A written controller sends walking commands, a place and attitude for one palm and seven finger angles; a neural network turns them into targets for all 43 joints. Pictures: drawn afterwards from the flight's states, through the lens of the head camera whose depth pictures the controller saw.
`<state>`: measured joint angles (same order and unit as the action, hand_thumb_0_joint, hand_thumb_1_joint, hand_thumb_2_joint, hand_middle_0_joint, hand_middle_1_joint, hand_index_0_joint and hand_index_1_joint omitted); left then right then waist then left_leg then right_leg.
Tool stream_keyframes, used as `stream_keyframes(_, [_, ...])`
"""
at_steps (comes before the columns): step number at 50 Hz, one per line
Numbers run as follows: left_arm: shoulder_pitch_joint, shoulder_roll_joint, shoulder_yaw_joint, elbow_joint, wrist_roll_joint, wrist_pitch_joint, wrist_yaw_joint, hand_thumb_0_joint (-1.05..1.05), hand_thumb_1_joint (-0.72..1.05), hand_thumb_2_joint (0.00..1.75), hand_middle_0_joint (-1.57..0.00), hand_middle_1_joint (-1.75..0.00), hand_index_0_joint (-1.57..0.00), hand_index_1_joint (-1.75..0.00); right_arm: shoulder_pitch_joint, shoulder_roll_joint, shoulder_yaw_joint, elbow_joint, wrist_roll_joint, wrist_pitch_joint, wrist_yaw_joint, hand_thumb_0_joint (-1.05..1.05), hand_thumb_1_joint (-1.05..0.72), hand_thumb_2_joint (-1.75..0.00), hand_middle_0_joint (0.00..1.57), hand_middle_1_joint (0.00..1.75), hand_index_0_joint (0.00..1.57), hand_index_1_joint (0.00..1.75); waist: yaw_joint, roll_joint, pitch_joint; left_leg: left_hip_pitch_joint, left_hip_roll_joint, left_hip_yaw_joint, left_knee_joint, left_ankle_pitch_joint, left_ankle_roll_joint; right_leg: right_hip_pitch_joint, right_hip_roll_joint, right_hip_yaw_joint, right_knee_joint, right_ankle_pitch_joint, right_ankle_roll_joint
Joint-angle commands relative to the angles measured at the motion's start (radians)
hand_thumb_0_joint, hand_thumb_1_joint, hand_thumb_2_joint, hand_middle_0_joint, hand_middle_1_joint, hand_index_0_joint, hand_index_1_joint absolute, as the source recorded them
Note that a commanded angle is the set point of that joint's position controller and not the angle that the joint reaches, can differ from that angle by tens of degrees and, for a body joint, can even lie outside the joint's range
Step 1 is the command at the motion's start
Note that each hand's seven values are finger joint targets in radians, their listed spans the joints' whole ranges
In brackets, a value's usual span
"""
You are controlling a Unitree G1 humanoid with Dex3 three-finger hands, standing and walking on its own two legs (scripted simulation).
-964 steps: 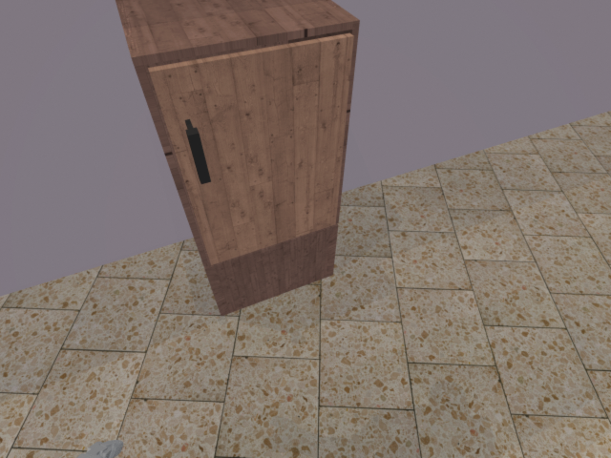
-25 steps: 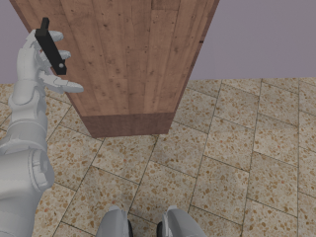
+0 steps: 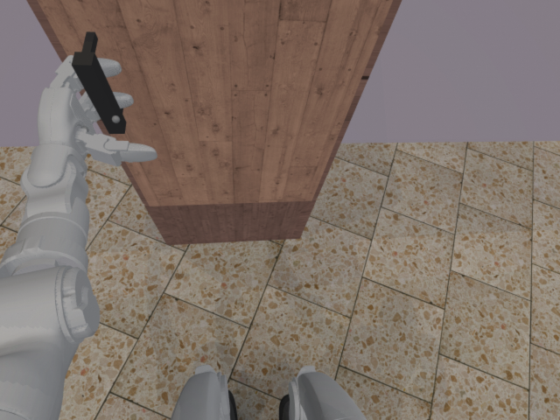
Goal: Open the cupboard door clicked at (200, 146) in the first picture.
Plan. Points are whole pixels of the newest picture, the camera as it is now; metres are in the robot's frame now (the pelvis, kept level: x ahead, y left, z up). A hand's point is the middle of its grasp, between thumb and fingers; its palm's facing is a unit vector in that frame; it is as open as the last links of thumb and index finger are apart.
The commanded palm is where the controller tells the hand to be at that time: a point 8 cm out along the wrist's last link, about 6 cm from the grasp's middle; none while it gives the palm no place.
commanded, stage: close the thumb around the handle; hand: left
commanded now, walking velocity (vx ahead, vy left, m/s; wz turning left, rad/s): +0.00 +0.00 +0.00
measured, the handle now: (104, 86) +0.57 +0.20 +0.07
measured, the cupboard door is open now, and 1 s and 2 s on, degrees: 0 8 41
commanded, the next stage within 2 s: pull the door open along its arc in 0.54 s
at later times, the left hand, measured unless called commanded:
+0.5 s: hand (117, 119) +0.51 +0.18 +0.07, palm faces +0.00 -1.00 -0.01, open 5.7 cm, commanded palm +0.49 +0.22 +0.07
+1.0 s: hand (120, 149) +0.46 +0.17 +0.07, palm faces -0.01 -1.00 -0.01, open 5.9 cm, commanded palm +0.41 +0.22 +0.07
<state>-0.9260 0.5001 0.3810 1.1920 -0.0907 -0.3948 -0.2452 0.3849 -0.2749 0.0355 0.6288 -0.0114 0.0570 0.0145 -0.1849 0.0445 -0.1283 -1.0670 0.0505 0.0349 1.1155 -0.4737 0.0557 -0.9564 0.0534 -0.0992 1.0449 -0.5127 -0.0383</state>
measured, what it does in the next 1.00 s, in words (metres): stands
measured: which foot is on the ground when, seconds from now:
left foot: down 0.00-1.00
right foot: down 0.00-1.00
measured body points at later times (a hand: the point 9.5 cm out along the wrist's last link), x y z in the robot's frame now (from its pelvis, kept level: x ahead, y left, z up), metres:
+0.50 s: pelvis +0.00 +0.00 +0.00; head +0.13 +0.02 +0.43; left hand +0.50 +0.23 +0.08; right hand -0.01 -0.26 -0.11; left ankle +0.02 +0.08 -0.65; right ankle -0.02 -0.10 -0.65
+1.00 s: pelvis +0.01 +0.00 +0.02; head +0.11 +0.00 +0.45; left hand +0.46 +0.22 +0.08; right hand +0.03 -0.26 -0.10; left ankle +0.02 +0.08 -0.65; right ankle -0.02 -0.10 -0.65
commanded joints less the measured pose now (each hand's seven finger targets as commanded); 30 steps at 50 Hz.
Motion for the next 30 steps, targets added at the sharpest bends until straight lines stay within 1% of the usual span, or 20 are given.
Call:
stream_keyframes(1, [-0.438,0.249,0.034,-0.269,-0.012,-0.084,0.016,0.0,0.0,0.52,-0.34,-1.25,-0.34,-1.25,0.19,-0.174,-0.06,-0.047,-0.002,-0.011,-0.008,0.0,-0.9,-0.9,0.2,0.3,0.2,0.3,0.006,0.138,-0.543,0.549,-0.016,-0.118,-0.083,0.522,-0.016,0.111,0.026,0.067,-0.103,0.437,0.01])
stream_keyframes(2, [-0.414,0.256,0.039,-0.26,-0.009,-0.086,0.017,0.0,0.06,0.54,-0.34,-1.26,-0.34,-1.26,0.189,-0.175,-0.063,-0.045,0.0,-0.008,-0.008,0.0,-0.9,-0.9,0.2,0.3,0.2,0.3,0.009,0.137,-0.547,0.559,-0.013,-0.119,-0.087,0.526,-0.021,0.106,0.024,0.065,-0.106,0.437,0.011])
stream_keyframes(3, [-0.411,0.221,0.012,-0.251,-0.014,-0.084,0.017,0.0,0.12,0.56,-0.34,-1.27,-0.34,-1.27,0.183,-0.172,-0.06,-0.045,0.002,-0.006,-0.006,0.0,-0.9,-0.9,0.2,0.3,0.2,0.3,-0.001,0.136,-0.513,0.557,-0.011,-0.12,-0.092,0.516,-0.023,0.088,0.025,0.063,-0.112,0.423,0.012])
stream_keyframes(4, [-0.423,0.215,0.012,-0.244,-0.017,-0.082,0.019,0.0,0.17,0.59,-0.35,-1.27,-0.35,-1.27,0.185,-0.173,-0.06,-0.041,0.001,-0.006,-0.005,0.0,-0.9,-0.9,0.2,0.3,0.2,0.3,-0.005,0.11,-0.495,0.538,-0.012,-0.12,-0.094,0.487,-0.02,0.09,0.026,0.062,-0.117,0.406,0.014])
stream_keyframes(7, [-0.423,0.203,-0.001,-0.206,-0.011,-0.074,0.019,0.0,0.34,0.66,-0.36,-1.29,-0.36,-1.29,0.188,-0.176,-0.062,-0.034,0.003,-0.003,-0.006,0.0,-0.9,-0.9,0.2,0.3,0.2,0.3,-0.018,0.103,-0.455,0.524,-0.012,-0.118,-0.097,0.463,-0.018,0.066,0.026,0.061,-0.123,0.388,0.014])
stream_keyframes(8, [-0.425,0.199,-0.003,-0.198,-0.013,-0.069,0.017,0.0,0.4,0.68,-0.36,-1.3,-0.36,-1.3,0.192,-0.176,-0.062,-0.032,0.002,-0.003,-0.007,0.0,-0.9,-0.9,0.2,0.3,0.2,0.3,-0.021,0.082,-0.45,0.511,-0.012,-0.119,-0.1,0.445,-0.017,0.075,0.026,0.061,-0.126,0.38,0.015])
stream_keyframes(9, [-0.425,0.212,0.008,-0.211,-0.012,-0.071,0.017,0.0,0.45,0.71,-0.37,-1.3,-0.37,-1.3,0.195,-0.179,-0.064,-0.035,0.001,-0.003,-0.009,0.0,-0.9,-0.9,0.2,0.3,0.2,0.3,-0.014,0.088,-0.461,0.518,-0.013,-0.122,-0.104,0.45,-0.018,0.078,0.024,0.06,-0.125,0.378,0.013])
stream_keyframes(11, [-0.443,0.19,-0.009,-0.23,-0.015,-0.08,0.016,0.0,0.56,0.76,-0.38,-1.31,-0.38,-1.31,0.194,-0.175,-0.063,-0.035,0.0,-0.005,-0.008,0.0,-0.9,-0.9,0.2,0.3,0.2,0.3,-0.014,0.126,-0.472,0.551,-0.013,-0.126,-0.104,0.477,-0.021,0.062,0.025,0.057,-0.119,0.383,0.009])
stream_keyframes(12, [-0.437,0.194,-0.002,-0.235,-0.013,-0.086,0.018,0.0,0.62,0.78,-0.38,-1.32,-0.38,-1.32,0.192,-0.175,-0.064,-0.034,-0.002,-0.005,-0.006,0.0,-0.9,-0.9,0.2,0.3,0.2,0.3,-0.005,0.137,-0.493,0.567,-0.011,-0.13,-0.102,0.483,-0.025,0.052,0.024,0.056,-0.117,0.374,0.009])
stream_keyframes(13, [-0.438,0.176,-0.016,-0.228,-0.015,-0.087,0.019,0.0,0.68,0.8,-0.38,-1.33,-0.38,-1.33,0.191,-0.173,-0.065,-0.03,-0.001,-0.006,-0.005,0.0,-0.9,-0.9,0.2,0.3,0.2,0.3,-0.015,0.118,-0.483,0.567,-0.009,-0.132,-0.102,0.469,-0.025,0.044,0.026,0.055,-0.12,0.363,0.011])
stream_keyframes(15, [-0.423,0.193,0.0,-0.206,-0.014,-0.087,0.025,0.0,0.79,0.85,-0.39,-1.34,-0.39,-1.34,0.189,-0.175,-0.063,-0.031,-0.002,-0.005,-0.005,0.0,-0.9,-0.9,0.2,0.3,0.2,0.3,-0.012,0.101,-0.453,0.531,-0.011,-0.126,-0.106,0.439,-0.023,0.055,0.025,0.056,-0.125,0.35,0.011])
stream_keyframes(17, [-0.441,0.211,0.011,-0.213,-0.012,-0.092,0.029,0.0,0.9,0.9,-0.4,-1.35,-0.4,-1.35,0.192,-0.178,-0.063,-0.03,-0.002,-0.006,-0.007,0.0,-0.9,-0.9,0.2,0.3,0.2,0.3,-0.014,0.092,-0.465,0.526,-0.013,-0.125,-0.102,0.447,-0.019,0.065,0.025,0.061,-0.122,0.367,0.012])
stream_keyframes(18, [-0.411,0.217,0.022,-0.195,-0.01,-0.088,0.03,0.0,0.9,0.9,-0.4,-1.35,-0.4,-1.35,0.191,-0.177,-0.063,-0.034,-0.001,-0.004,-0.008,0.0,-0.9,-0.9,0.2,0.3,0.2,0.3,-0.005,0.085,-0.464,0.508,-0.016,-0.119,-0.103,0.436,-0.019,0.079,0.024,0.062,-0.123,0.366,0.013])
stream_keyframes(22, [-0.437,0.211,0.007,-0.243,-0.002,-0.105,0.029,0.0,0.9,0.9,-0.4,-1.35,-0.4,-1.35,0.188,-0.172,-0.063,-0.036,-0.004,-0.005,-0.005,0.0,-0.9,-0.9,0.2,0.3,0.2,0.3,0.002,0.148,-0.51,0.565,-0.013,-0.126,-0.099,0.482,-0.026,0.066,0.023,0.06,-0.112,0.381,0.008])
stream_keyframes(23, [-0.401,0.205,0.005,-0.218,-0.002,-0.099,0.03,0.0,0.9,0.9,-0.4,-1.35,-0.4,-1.35,0.187,-0.172,-0.062,-0.037,-0.001,-0.002,-0.004,0.0,-0.9,-0.9,0.2,0.3,0.2,0.3,0.004,0.125,-0.489,0.557,-0.012,-0.126,-0.103,0.472,-0.027,0.065,0.025,0.057,-0.117,0.372,0.009])
stream_keyframes(24, [-0.426,0.19,-0.01,-0.23,-0.006,-0.098,0.029,0.0,0.9,0.9,-0.4,-1.35,-0.4,-1.35,0.185,-0.173,-0.062,-0.037,-0.002,-0.002,-0.006,0.0,-0.9,-0.9,0.2,0.3,0.2,0.3,-0.011,0.107,-0.484,0.546,-0.011,-0.125,-0.102,0.464,-0.023,0.067,0.024,0.059,-0.119,0.376,0.012])
stream_keyframes(25, [-0.418,0.202,0.003,-0.214,-0.007,-0.092,0.031,0.0,0.9,0.9,-0.4,-1.35,-0.4,-1.35,0.185,-0.175,-0.064,-0.036,0.0,-0.001,-0.007,0.0,-0.9,-0.9,0.2,0.3,0.2,0.3,-0.008,0.095,-0.469,0.529,-0.013,-0.122,-0.104,0.437,-0.022,0.072,0.025,0.06,-0.124,0.362,0.013])
stream_keyframes(27, [-0.436,0.215,0.008,-0.227,-0.004,-0.096,0.035,0.0,0.9,0.9,-0.4,-1.35,-0.4,-1.35,0.183,-0.176,-0.062,-0.036,-0.001,-0.002,-0.006,0.0,-0.9,-0.9,0.2,0.3,0.2,0.3,-0.003,0.123,-0.476,0.539,-0.013,-0.125,-0.107,0.44,-0.024,0.066,0.024,0.06,-0.12,0.357,0.01])
stream_keyframes(28, [-0.429,0.185,-0.014,-0.212,-0.002,-0.092,0.035,0.0,0.9,0.9,-0.4,-1.35,-0.4,-1.35,0.18,-0.172,-0.061,-0.039,0.001,-0.002,-0.005,0.0,-0.9,-0.9,0.2,0.3,0.2,0.3,-0.008,0.122,-0.459,0.534,-0.015,-0.124,-0.108,0.426,-0.024,0.054,0.024,0.059,-0.124,0.344,0.01])
stream_keyframes(30, [-0.434,0.207,-0.004,-0.192,0.004,-0.087,0.038,0.0,0.9,0.9,-0.4,-1.35,-0.4,-1.35,0.183,-0.175,-0.061,-0.034,0.001,-0.002,-0.009,0.0,-0.9,-0.9,0.2,0.3,0.2,0.3,-0.016,0.089,-0.439,0.496,-0.016,-0.119,-0.105,0.401,-0.017,0.067,0.024,0.065,-0.128,0.342,0.013])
